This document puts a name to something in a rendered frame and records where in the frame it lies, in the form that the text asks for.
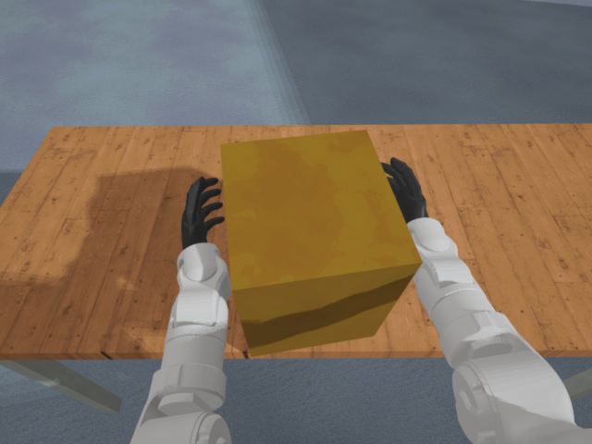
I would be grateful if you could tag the left robot upper arm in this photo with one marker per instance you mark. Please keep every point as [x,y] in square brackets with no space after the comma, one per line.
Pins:
[191,428]

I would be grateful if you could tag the robot right forearm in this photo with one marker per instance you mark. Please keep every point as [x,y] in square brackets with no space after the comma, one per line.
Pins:
[468,325]

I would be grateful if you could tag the right robot upper arm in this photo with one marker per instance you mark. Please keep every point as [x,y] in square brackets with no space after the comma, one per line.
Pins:
[514,398]

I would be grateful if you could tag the robot left hand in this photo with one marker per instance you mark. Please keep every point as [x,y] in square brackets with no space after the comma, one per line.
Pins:
[193,228]

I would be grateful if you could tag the robot right hand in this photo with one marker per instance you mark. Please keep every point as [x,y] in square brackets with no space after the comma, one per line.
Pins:
[406,189]

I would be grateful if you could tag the table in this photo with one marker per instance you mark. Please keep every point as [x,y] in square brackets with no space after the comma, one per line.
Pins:
[90,237]

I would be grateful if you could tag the robot left forearm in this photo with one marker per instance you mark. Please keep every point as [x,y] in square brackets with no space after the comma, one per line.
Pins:
[191,377]

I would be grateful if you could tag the carton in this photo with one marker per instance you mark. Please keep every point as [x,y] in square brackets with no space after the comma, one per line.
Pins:
[319,251]

